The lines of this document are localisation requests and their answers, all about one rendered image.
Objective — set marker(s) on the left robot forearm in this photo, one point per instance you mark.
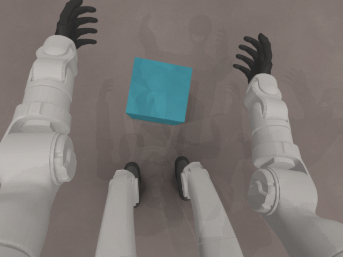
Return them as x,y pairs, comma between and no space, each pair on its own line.
49,89

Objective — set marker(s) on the robot left upper arm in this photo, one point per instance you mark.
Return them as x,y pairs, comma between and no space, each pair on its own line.
33,165

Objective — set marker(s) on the right robot hand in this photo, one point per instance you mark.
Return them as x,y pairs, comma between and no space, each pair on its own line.
262,57

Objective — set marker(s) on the robot right upper arm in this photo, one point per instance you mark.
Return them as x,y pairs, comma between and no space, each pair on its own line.
287,201

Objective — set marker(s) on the robot left foot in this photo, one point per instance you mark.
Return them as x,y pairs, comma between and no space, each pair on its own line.
134,168

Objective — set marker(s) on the left robot hand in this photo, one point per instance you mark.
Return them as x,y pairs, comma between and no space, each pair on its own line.
69,22

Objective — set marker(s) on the carton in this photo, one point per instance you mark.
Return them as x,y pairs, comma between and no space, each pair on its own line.
158,92

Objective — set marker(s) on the right robot forearm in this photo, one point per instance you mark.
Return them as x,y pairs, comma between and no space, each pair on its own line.
270,128

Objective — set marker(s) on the left robot shin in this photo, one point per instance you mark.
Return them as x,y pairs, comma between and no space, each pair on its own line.
119,173

